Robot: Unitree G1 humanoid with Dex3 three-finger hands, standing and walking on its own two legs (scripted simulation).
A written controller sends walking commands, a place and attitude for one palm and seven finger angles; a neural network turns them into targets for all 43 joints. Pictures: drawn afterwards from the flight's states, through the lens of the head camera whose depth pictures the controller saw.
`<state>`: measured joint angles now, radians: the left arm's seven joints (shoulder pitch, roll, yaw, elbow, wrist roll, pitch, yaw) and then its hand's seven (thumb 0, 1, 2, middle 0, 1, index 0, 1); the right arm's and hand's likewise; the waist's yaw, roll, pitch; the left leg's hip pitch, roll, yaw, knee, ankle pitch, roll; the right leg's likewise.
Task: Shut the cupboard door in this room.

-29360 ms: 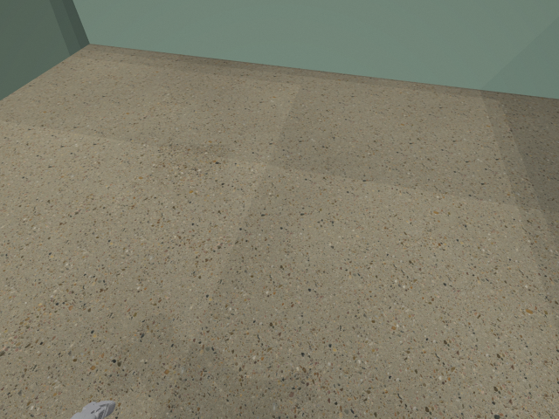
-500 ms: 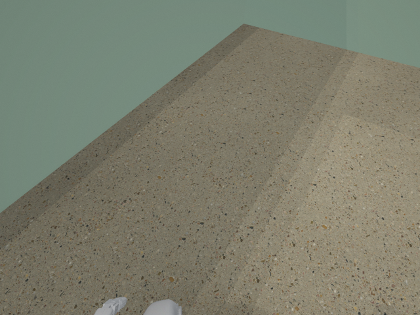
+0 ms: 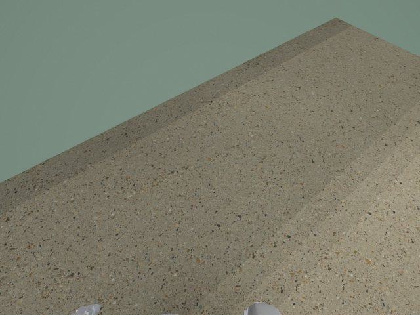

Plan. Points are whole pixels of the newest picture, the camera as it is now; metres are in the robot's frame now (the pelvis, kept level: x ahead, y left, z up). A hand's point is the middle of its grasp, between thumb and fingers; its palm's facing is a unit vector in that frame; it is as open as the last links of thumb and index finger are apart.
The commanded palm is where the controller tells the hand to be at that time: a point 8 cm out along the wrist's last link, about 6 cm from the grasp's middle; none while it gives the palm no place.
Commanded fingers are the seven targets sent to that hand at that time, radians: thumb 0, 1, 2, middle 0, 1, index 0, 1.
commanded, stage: walk to a spot facing it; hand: left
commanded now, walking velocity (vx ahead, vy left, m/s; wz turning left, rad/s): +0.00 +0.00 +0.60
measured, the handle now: out of the picture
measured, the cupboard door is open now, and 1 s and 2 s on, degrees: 85 85 85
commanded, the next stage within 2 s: none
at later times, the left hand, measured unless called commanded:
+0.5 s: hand out of the picture -0.02 +0.16 -0.16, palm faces +0.33 -0.91 -0.25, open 7.4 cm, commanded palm none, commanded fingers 0.00 0.90 0.90 -0.20 -0.30 -0.20 -0.30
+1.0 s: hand out of the picture +0.01 +0.23 -0.14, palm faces +0.55 -0.80 -0.26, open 7.4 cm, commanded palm none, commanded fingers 0.00 0.90 0.90 -0.20 -0.30 -0.20 -0.30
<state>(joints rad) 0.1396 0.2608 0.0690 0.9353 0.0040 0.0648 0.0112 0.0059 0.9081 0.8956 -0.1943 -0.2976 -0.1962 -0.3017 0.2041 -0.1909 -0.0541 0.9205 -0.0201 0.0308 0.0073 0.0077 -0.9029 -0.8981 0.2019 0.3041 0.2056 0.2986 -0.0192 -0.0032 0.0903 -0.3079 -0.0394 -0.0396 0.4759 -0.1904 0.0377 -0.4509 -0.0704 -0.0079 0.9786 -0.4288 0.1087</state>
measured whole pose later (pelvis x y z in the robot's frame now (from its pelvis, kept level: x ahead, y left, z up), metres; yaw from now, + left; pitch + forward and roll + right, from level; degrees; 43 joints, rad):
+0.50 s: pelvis -0.01 -0.04 +0.00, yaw +20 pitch +1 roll +2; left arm 0.21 0.19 0.03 0.90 0.02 0.01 0.01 0.00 0.90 0.89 -0.20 -0.30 -0.20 -0.30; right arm 0.15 -0.28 -0.09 0.96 -0.01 0.09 0.03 0.01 -0.91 -0.90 0.19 0.30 0.20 0.30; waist -0.01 0.00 0.11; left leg -0.39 0.05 0.03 0.88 -0.43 -0.08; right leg -0.21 -0.15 -0.25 0.53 -0.33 0.01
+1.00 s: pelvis +0.02 -0.02 +0.00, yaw +36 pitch +0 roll +0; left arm 0.12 0.25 0.05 0.89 0.01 0.03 -0.03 0.01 0.91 0.90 -0.20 -0.30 -0.20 -0.30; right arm 0.25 -0.23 -0.06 0.94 -0.02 0.03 0.02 0.01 -0.90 -0.90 0.20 0.30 0.21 0.30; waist -0.04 0.02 0.06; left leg -0.19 -0.03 -0.12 0.51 -0.32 -0.01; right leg -0.37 -0.07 -0.05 0.71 -0.41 0.10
